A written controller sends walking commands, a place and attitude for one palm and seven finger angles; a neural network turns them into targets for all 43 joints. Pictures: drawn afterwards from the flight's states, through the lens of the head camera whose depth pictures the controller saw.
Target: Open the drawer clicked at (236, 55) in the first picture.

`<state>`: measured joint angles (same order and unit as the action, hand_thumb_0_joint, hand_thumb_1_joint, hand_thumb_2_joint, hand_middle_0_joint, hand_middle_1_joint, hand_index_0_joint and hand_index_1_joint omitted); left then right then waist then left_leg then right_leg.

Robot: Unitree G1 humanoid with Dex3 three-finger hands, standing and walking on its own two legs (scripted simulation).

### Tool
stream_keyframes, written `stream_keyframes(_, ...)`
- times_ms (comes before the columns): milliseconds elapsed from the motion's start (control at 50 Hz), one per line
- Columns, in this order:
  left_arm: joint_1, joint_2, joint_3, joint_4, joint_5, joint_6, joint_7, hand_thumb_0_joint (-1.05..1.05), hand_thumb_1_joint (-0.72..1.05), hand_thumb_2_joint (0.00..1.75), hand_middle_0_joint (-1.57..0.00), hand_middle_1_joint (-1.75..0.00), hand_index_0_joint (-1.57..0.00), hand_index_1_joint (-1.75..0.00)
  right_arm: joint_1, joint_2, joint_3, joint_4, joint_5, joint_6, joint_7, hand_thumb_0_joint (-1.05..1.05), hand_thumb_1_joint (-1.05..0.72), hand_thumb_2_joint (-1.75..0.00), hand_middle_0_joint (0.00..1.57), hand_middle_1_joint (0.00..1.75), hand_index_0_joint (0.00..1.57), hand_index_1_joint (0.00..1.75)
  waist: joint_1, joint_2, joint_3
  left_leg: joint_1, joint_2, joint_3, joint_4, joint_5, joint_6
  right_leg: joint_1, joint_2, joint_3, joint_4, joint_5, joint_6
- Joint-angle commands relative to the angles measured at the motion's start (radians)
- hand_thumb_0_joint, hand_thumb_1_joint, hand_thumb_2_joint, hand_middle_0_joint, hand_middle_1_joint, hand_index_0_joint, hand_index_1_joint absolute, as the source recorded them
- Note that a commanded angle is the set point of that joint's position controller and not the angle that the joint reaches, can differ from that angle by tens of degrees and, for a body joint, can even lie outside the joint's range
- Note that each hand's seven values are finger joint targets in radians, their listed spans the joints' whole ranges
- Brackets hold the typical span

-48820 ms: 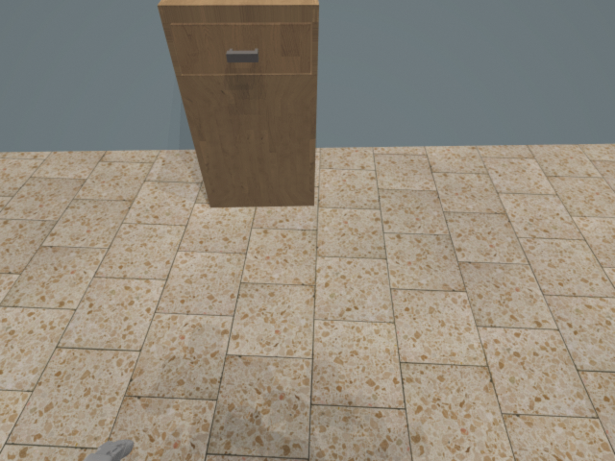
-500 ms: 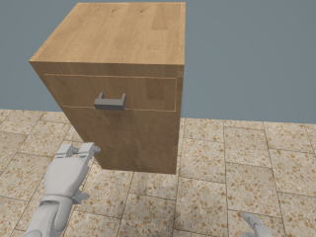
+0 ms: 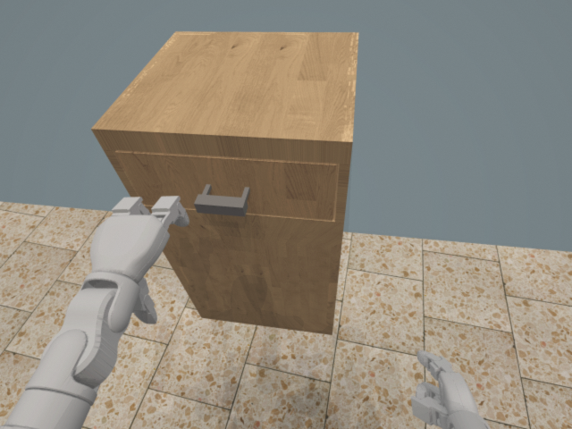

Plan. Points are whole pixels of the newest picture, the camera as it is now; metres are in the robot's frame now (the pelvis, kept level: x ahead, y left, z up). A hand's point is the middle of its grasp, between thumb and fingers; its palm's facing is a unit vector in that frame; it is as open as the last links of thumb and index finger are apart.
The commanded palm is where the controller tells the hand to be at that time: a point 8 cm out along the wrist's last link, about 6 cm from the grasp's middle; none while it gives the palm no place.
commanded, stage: raise the hand with hooked fingers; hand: left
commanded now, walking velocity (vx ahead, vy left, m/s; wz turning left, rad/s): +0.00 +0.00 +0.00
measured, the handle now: (224, 197) +0.53 +0.22 -0.04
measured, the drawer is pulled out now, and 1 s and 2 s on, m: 0.00 0.00 0.00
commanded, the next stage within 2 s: move the hooked fingers above the handle in 0.42 s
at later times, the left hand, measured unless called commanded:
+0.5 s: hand (150, 257) +0.30 +0.24 +0.08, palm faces +0.07 -0.07 -1.00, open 13.8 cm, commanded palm +0.27 +0.24 +0.14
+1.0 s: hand (176, 241) +0.35 +0.22 +0.06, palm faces -0.01 -0.03 -1.00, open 13.8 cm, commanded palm +0.33 +0.23 +0.12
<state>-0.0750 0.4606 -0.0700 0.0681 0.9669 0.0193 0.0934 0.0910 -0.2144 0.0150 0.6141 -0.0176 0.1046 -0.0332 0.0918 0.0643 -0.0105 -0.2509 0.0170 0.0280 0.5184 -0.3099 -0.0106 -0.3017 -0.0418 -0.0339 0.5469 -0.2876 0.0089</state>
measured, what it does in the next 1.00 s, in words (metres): stands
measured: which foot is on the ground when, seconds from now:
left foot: down 0.00-1.00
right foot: down 0.00-1.00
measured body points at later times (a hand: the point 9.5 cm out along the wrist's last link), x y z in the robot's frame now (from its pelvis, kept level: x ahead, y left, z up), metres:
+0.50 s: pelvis -0.01 +0.00 +0.00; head +0.02 -0.03 +0.45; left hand +0.29 +0.24 +0.13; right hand +0.17 -0.24 -0.12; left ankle -0.03 +0.13 -0.73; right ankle +0.00 -0.13 -0.73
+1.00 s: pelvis -0.02 +0.00 +0.00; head +0.02 -0.03 +0.45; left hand +0.34 +0.22 +0.11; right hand +0.13 -0.25 -0.13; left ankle -0.03 +0.13 -0.73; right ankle +0.00 -0.13 -0.73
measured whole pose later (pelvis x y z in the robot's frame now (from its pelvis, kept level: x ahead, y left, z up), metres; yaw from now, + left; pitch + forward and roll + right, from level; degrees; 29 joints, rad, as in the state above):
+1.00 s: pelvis -0.02 +0.00 +0.00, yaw +0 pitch +5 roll +1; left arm -0.35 0.44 -0.10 0.44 1.01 -0.04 0.15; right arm 0.18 -0.25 -0.03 0.68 0.00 0.09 -0.04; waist 0.05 0.06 -0.02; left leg -0.31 0.02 0.04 0.50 -0.27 -0.01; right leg -0.37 -0.04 -0.03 0.53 -0.25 0.00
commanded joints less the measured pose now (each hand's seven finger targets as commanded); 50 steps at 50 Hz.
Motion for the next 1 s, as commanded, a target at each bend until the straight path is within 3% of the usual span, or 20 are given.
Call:
stream_keyframes(0,-0.335,0.208,0.130,-0.180,-0.011,-0.004,0.020,0.00,-0.50,0.30,-0.30,-1.20,-0.30,-1.20,-0.078,-0.124,-0.050,-0.127,0.008,-0.041,-0.007,0.00,-0.90,-0.90,0.20,0.30,0.20,0.30,-0.023,-0.018,-0.269,0.076,-0.042,0.009,-0.061,0.387,0.024,0.165,0.046,0.003,-0.064,0.346,-0.044)
stream_keyframes(80,-0.214,0.164,0.105,-0.124,-0.032,-0.003,-0.031,0.00,-0.50,0.30,-0.30,-1.20,-0.30,-1.20,-0.065,-0.135,-0.057,-0.129,0.010,-0.036,0.006,0.00,-0.90,-0.90,0.20,0.30,0.20,0.30,-0.013,-0.082,-0.252,0.051,-0.041,0.018,-0.069,0.413,0.027,0.188,0.045,0.002,-0.069,0.392,-0.039)
stream_keyframes(120,-0.210,0.183,0.122,-0.156,-0.039,-0.019,-0.044,0.00,-0.50,0.30,-0.30,-1.20,-0.30,-1.20,-0.067,-0.143,-0.060,-0.136,0.008,-0.032,0.010,0.00,-0.90,-0.90,0.20,0.30,0.20,0.30,-0.007,-0.097,-0.259,0.042,-0.044,0.019,-0.074,0.410,0.029,0.202,0.043,0.005,-0.070,0.406,-0.038)
stream_keyframes(200,-0.224,0.225,0.175,-0.213,-0.029,-0.074,-0.016,0.00,-0.50,0.30,-0.30,-1.20,-0.30,-1.20,-0.060,-0.140,-0.066,-0.137,0.002,-0.037,0.011,0.00,-0.90,-0.90,0.20,0.30,0.20,0.30,0.005,-0.061,-0.276,0.052,-0.043,0.013,-0.074,0.430,0.030,0.205,0.041,0.008,-0.065,0.409,-0.041)
stream_keyframes(280,-0.266,0.248,0.215,-0.255,-0.016,-0.116,0.056,0.00,-0.50,0.30,-0.30,-1.20,-0.30,-1.20,-0.051,-0.136,-0.074,-0.128,0.001,-0.047,0.011,0.00,-0.90,-0.90,0.20,0.30,0.20,0.30,0.005,-0.015,-0.312,0.065,-0.042,0.008,-0.069,0.426,0.026,0.186,0.040,0.010,-0.060,0.376,-0.045)
stream_keyframes(380,-0.259,0.206,0.185,-0.161,-0.011,-0.074,0.108,0.00,-0.50,0.30,-0.30,-1.20,-0.30,-1.20,-0.048,-0.135,-0.082,-0.106,0.015,-0.050,0.015,0.00,-0.90,-0.90,0.20,0.30,0.20,0.30,-0.007,-0.029,-0.274,0.047,-0.041,0.020,-0.076,0.356,0.024,0.148,0.042,0.007,-0.073,0.311,-0.044)
stream_keyframes(500,-0.261,0.177,0.111,-0.155,-0.005,-0.009,0.063,0.00,-0.50,0.30,-0.30,-1.20,-0.30,-1.20,-0.071,-0.142,-0.078,-0.118,0.020,-0.043,0.012,0.00,-0.90,-0.90,0.20,0.30,0.20,0.30,-0.013,-0.041,-0.268,0.055,-0.040,0.023,-0.095,0.323,0.028,0.153,0.046,0.004,-0.084,0.269,-0.042)
stream_keyframes(520,-0.285,0.168,0.096,-0.148,-0.008,-0.007,0.053,0.00,-0.50,0.30,-0.30,-1.20,-0.30,-1.20,-0.068,-0.143,-0.074,-0.117,0.019,-0.043,0.009,0.00,-0.90,-0.90,0.20,0.30,0.20,0.30,-0.020,-0.071,-0.263,0.054,-0.041,0.022,-0.095,0.312,0.031,0.149,0.045,0.003,-0.089,0.266,-0.039)
stream_keyframes(600,-0.379,0.193,0.103,-0.070,0.000,-0.034,0.031,0.00,-0.50,0.30,-0.30,-1.20,-0.30,-1.20,-0.052,-0.143,-0.067,-0.103,0.017,-0.045,-0.006,0.00,-0.90,-0.90,0.20,0.30,0.20,0.30,-0.035,-0.101,-0.209,0.032,-0.043,0.022,-0.100,0.250,0.034,0.115,0.048,0.002,-0.103,0.209,-0.037)
stream_keyframes(700,-0.470,0.213,0.126,-0.045,0.019,-0.091,0.063,0.00,-0.50,0.30,-0.30,-1.20,-0.30,-1.20,-0.030,-0.135,-0.072,-0.090,0.014,-0.057,-0.010,0.00,-0.90,-0.90,0.20,0.30,0.20,0.30,-0.027,-0.028,-0.260,0.044,-0.047,0.016,-0.087,0.276,0.028,0.113,0.049,0.004,-0.084,0.223,-0.045)
stream_keyframes(720,-0.477,0.184,0.105,-0.037,0.022,-0.095,0.073,0.00,-0.50,0.30,-0.30,-1.20,-0.30,-1.20,-0.026,-0.131,-0.073,-0.091,0.014,-0.059,-0.009,0.00,-0.90,-0.90,0.20,0.30,0.20,0.30,-0.029,-0.031,-0.272,0.047,-0.047,0.015,-0.082,0.290,0.027,0.108,0.049,0.001,-0.077,0.233,-0.045)
stream_keyframes(780,-0.518,0.208,0.128,0.053,0.029,-0.090,0.095,0.00,-0.50,0.30,-0.30,-1.20,-0.30,-1.20,-0.007,-0.135,-0.077,-0.073,0.017,-0.060,-0.009,0.00,-0.90,-0.90,0.20,0.30,0.20,0.30,-0.035,-0.047,-0.259,0.021,-0.046,0.020,-0.079,0.267,0.027,0.099,0.049,0.003,-0.081,0.221,-0.043)
stream_keyframes(820,-0.517,0.191,0.115,0.102,0.037,-0.076,0.102,0.00,-0.50,0.30,-0.30,-1.20,-0.30,-1.20,-0.001,-0.135,-0.079,-0.069,0.020,-0.057,-0.008,0.00,-0.90,-0.90,0.20,0.30,0.20,0.30,-0.032,-0.061,-0.272,0.008,-0.047,0.025,-0.076,0.274,0.027,0.102,0.050,0.003,-0.074,0.232,-0.045)
stream_keyframes(980,-0.687,0.182,0.061,0.210,0.041,-0.073,0.089,0.00,-0.50,0.30,-0.30,-1.20,-0.30,-1.20,0.044,-0.154,-0.092,-0.063,0.025,-0.061,-0.015,0.00,-0.90,-0.90,0.20,0.30,0.20,0.30,-0.065,-0.065,-0.303,-0.010,-0.051,0.026,-0.060,0.245,0.037,0.084,0.046,0.009,-0.069,0.222,-0.041)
